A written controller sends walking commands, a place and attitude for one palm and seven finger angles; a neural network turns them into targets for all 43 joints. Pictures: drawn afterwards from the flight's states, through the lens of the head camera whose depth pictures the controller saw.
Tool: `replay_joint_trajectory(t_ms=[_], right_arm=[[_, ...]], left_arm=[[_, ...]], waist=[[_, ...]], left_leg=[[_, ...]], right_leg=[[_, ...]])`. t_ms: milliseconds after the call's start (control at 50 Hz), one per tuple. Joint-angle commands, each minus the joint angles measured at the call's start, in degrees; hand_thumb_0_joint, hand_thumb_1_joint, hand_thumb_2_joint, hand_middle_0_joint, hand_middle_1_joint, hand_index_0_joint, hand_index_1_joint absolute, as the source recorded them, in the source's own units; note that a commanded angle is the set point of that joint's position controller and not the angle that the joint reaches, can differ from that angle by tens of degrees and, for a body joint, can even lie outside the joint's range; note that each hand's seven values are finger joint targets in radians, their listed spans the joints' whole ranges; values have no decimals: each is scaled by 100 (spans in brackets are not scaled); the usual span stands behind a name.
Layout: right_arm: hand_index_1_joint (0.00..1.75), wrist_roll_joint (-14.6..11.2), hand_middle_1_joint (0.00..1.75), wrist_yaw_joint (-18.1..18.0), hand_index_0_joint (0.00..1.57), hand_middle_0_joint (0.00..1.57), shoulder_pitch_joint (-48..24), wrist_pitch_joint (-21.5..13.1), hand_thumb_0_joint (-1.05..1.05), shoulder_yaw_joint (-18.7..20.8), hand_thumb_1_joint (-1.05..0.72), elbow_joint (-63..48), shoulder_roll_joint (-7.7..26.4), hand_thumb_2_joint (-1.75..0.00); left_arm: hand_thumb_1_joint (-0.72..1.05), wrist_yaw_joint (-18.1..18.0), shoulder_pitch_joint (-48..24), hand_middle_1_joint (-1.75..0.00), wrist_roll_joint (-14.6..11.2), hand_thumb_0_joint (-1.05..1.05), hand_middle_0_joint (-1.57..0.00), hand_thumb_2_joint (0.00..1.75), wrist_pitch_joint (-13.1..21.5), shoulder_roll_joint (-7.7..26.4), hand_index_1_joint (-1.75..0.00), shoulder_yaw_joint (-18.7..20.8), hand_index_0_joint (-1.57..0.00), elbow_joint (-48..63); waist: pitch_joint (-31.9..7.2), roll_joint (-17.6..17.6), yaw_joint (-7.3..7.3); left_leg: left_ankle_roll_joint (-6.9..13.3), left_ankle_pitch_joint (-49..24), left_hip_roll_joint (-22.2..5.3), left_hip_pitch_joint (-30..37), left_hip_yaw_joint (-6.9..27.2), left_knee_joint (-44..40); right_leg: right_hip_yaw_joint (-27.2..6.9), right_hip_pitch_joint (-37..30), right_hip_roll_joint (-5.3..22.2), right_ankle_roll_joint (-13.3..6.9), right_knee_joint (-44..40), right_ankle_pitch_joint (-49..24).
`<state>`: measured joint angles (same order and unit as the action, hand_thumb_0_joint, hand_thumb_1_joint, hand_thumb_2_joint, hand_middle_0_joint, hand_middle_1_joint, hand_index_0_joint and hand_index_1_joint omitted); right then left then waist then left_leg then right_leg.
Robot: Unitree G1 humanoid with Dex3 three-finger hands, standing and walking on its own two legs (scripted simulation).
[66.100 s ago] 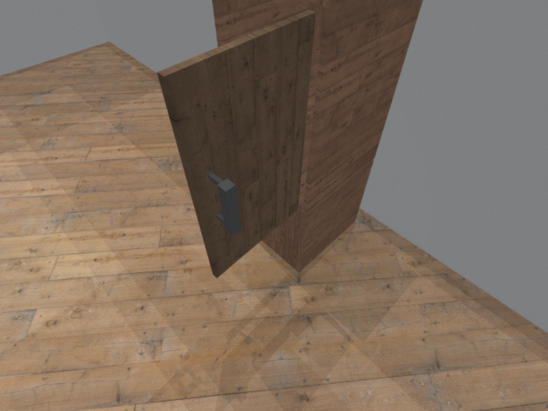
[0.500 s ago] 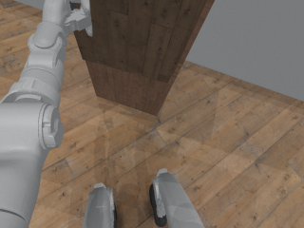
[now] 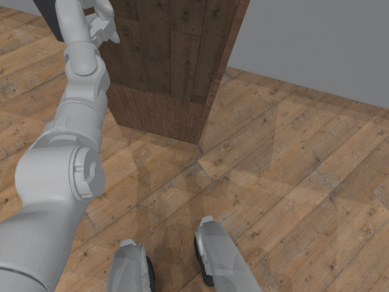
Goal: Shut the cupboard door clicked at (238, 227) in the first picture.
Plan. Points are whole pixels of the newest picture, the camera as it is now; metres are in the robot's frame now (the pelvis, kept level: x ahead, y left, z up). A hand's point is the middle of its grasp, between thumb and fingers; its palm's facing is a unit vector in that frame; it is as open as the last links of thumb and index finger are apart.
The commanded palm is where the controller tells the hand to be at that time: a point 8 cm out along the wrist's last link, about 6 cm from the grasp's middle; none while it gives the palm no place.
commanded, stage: pull the fist back off the door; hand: left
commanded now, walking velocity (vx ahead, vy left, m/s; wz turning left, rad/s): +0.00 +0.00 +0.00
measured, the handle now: out of the picture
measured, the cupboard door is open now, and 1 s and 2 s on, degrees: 2 2 2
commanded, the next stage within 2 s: draw the hand back to the body in 0.64 s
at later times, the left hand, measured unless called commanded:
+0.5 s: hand (112, 66) +0.50 +0.04 +0.08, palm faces +0.03 -1.00 -0.03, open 3.1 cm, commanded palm +0.47 +0.09 +0.09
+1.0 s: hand (79, 88) +0.45 +0.08 +0.12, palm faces +0.07 -1.00 -0.05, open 3.1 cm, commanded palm +0.40 +0.14 +0.13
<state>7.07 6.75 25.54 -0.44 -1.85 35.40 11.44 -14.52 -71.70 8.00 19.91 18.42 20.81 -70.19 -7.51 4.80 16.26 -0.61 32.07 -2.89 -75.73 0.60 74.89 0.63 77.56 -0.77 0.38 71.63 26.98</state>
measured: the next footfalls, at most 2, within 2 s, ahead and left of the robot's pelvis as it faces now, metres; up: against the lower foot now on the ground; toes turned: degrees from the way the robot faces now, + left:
none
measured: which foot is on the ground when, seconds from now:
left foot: down 0.00-1.00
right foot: down 0.00-1.00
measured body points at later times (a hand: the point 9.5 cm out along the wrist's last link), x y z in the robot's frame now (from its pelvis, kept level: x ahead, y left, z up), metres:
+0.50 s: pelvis +0.01 -0.01 +0.03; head +0.15 +0.00 +0.46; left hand +0.50 +0.10 +0.09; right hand +0.05 -0.27 -0.09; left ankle +0.01 +0.12 -0.61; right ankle +0.05 -0.12 -0.61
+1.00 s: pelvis +0.01 +0.00 +0.06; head +0.10 -0.02 +0.50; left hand +0.44 +0.14 +0.12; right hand +0.05 -0.25 -0.08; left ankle +0.01 +0.13 -0.61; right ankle +0.05 -0.12 -0.61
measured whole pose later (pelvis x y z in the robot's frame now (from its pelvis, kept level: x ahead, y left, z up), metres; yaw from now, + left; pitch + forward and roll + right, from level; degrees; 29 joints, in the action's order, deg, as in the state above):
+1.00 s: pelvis +0.01 +0.00 +0.06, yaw +0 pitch +18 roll +1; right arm 1.6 2.1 21.3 3.9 0.7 34.1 13.2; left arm -7.9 -32.7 -2.3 25.8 6.6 9.0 -45.3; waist -6.9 2.7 6.1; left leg -0.7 27.5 -1.8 -49.6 -2.0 58.9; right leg -1.6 53.2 0.1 0.3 58.9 23.9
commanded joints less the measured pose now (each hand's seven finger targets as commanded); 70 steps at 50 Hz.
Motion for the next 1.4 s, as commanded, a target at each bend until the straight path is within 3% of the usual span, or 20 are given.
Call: replay_joint_trajectory(t_ms=[0, 100, 180, 260, 320, 420, 500, 540, 720, 740, 800, 840, 940, 980, 1100, 1200, 1240, 1260, 1300, 1380], right_arm=[[30, -64, 30, -88, 20, 20, 1416, 34, 0, 536, -90, -87, 1131, -90], [30, -115, 30, -161, 20, 20, 1177, 17, 0, 537, -90, -116, 1067, -90], [30, -143, 30, -149, 20, 20, 1050, 30, 0, 559, -90, -72, 1067, -90], [30, -194, 30, -147, 20, 20, 810, 67, 0, 617, -90, -108, 1047, -90], [30, -210, 30, -182, 20, 20, 680, 92, 0, 653, -90, -162, 1050, -90], [30, -225, 30, -213, 20, 20, 445, 127, 0, 688, -90, -167, 1007, -90], [30, -240, 30, -274, 20, 20, 285, 139, 0, 674, -90, -219, 990, -90], [30, -244, 30, -288, 20, 20, 221, 156, 0, 662, -90, -249, 966, -90], [30, -235, 30, -381, 20, 20, 57, 125, 0, 579, -90, -152, 966, -90], [30, -235, 30, -381, 20, 20, 55, 113, 0, 578, -90, -155, 979, -90], [30, -281, 30, -387, 20, 20, 4, 130, 0, 587, -90, -444, 978, -90], [30, -364, 30, -372, 20, 20, -8, 160, 0, 582, -90, -608, 946, -90], [30, -616, 30, -545, 20, 20, -178, 211, 0, 577, -90, -895, 962, -90], [30, -676, 30, -653, 20, 20, -317, 138, 0, 549, -90, -941, 942, -90], [30, -786, 30, -758, 20, 20, -667, -117, 0, 484, -90, -869, 911, -90], [30, -900, 30, -786, 20, 20, -1066, -207, 0, 394, -90, -1149, 873, -90], [30, -912, 30, -834, 20, 20, -1219, -235, 0, 378, -90, -1240, 880, -90], [30, -927, 30, -965, 20, 20, -1407, -39, 0, 424, -90, -1311, 746, -90], [30, -919, 30, -1109, 20, 20, -1570, 41, 0, 362, -90, -1385, 692, -90], [30, -894, 30, -1269, 20, 20, -1835, 44, 0, 239, -90, -1358, 645, -90]], left_arm=[[90, 107, -2688, -150, -3, 0, -130, 90, 605, 994, -150, -214, -130, 1257], [90, 184, -2147, -150, -381, 0, -130, 90, 879, 498, -150, -336, -130, 1296], [90, 264, -1368, -150, -406, 0, -130, 90, 1055, 73, -150, -611, -130, 955], [90, 332, -1020, -150, -516, 0, -130, 90, 1166, -412, -150, -952, -130, 1164], [90, 312, -779, -150, -589, 0, -130, 90, 1338, -387, -150, -902, -130, 1570], [90, 217, -703, -150, -547, 0, -130, 90, 1557, -783, -150, -1313, -130, 1966], [90, 138, -436, -150, -572, 0, -130, 90, 1627, -737, -150, -1273, -130, 2248], [90, 127, -153, -150, -599, 0, -130, 90, 1591, -786, -150, -1275, -130, 2181], [90, 102, -526, -150, -617, 0, -130, 90, 1521, -821, -150, -1290, -130, 1545], [90, 112, -501, -150, -614, 0, -130, 90, 1528, -735, -150, -1210, -130, 1506], [90, 221, 340, -150, -701, 0, -130, 90, 1583, -257, -150, -779, -130, 2305], [90, 379, 1085, -150, -781, 0, -130, 90, 1431, -364, -150, -896, -130, 2839], [90, 754, 2139, -150, -1198, 0, -130, 90, 862, -379, -150, -1089, -130, 4157], [90, 876, 2118, -150, -1334, 0, -130, 90, 809, -479, -150, -1322, -130, 4767], [90, 1293, 3359, -150, -1458, 0, -130, 90, 634, -598, -150, -1654, -130, 5272], [90, 1617, 4512, -141, -1673, 0, -122, 90, 110, -494, -141, -1617, -122, 5949], [90, 1677, 4740, -135, -1779, 0, -116, 90, -35, -241, -135, -1365, -116, 6374], [90, 1447, 4871, -132, -1205, 0, -113, 90, -272, 186, -132, -1692, -113, 6726], [90, 1239, 5224, -126, -1158, 0, -108, 90, -592, 246, -126, -1533, -108, 7273], [90, 1087, 5850, -114, -1127, 0, -97, 90, -1033, 302, -114, -1452, -97, 7683]], waist=[[-4141, 279, 68], [-3596, 53, -40], [-2975, -269, -114], [-2823, -230, -182], [-3074, -149, -354], [-2979, -170, -323], [-3230, -96, -471], [-3026, -404, -507], [-2449, -607, -333], [-2516, -667, -385], [-3481, -338, -903], [-3436, -326, -1087], [-2702, -1138, -1117], [-2346, -988, -1046], [-1430, -345, -1220], [-1114, -346, -1494], [-1086, -675, -1565], [-1270, -728, -1526], [-1083, -464, -1589], [-466, -662, -1634]], left_leg=[[179, -2435, 274, 2393, 34, -870], [192, -2160, 325, 2399, -64, -1095], [195, -2018, 360, 2271, -123, -1227], [172, -1910, 380, 2462, -170, -1303], [142, -2100, 378, 2739, -151, -1332], [130, -2003, 361, 2952, -120, -1375], [103, -2157, 356, 3190, -106, -1449], [121, -2027, 369, 2996, -125, -1517], [144, -1308, 381, 2614, -84, -1572], [141, -1269, 392, 2549, -77, -1567], [89, -1907, 389, 3152, -158, -1750], [82, -2169, 376, 3338, -233, -1918], [183, -1710, 366, 3444, -321, -2522], [198, -1534, 356, 3774, -319, -2714], [152, -1480, 318, 4487, -247, -3242], [138, -1691, 323, 4827, -220, -3624], [159, -1735, 334, 4888, -222, -3720], [189, -1843, 360, 5247, -291, -4001], [209, -2126, 345, 5555, -281, -4193], [232, -2389, 302, 5991, -234, -4588]], right_leg=[[54, -3278, -72, -71, -1026, -2588], [9, -3416, -65, -63, -1264, -2460], [14, -3436, -63, -88, -1376, -2404], [23, -3363, -37, -103, -1446, -2263], [31, -3463, -20, -124, -1374, -2385], [56, -3336, 3, -102, -1383, -2236], [63, -3467, 16, -117, -1334, -2332], [53, -3656, 9, -101, -1397, -2316], [61, -3251, 25, -89, -1502, -1548], [52, -3296, 27, -94, -1481, -1503], [28, -4015, 25, -147, -1405, -2117], [25, -4382, -2, -158, -1558, -2429], [-63, -5187, -32, -70, -2342, -2237], [-56, -5162, -35, -60, -2589, -1926], [131, -4960, -31, -116, -2938, -1610], [188, -5421, 6, -142, -3166, -1759], [147, -5696, 19, -114, -3289, -1823], [-141, -6113, 153, -119, -3594, -1806], [-76, -6347, 168, -129, -3787, -2060], [49, -6589, 134, -114, -4204, -2255]])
